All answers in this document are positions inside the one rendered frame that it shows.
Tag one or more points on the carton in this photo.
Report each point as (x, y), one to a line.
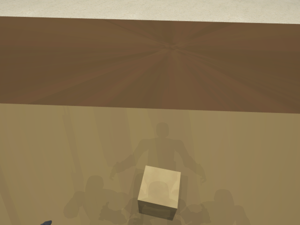
(159, 192)

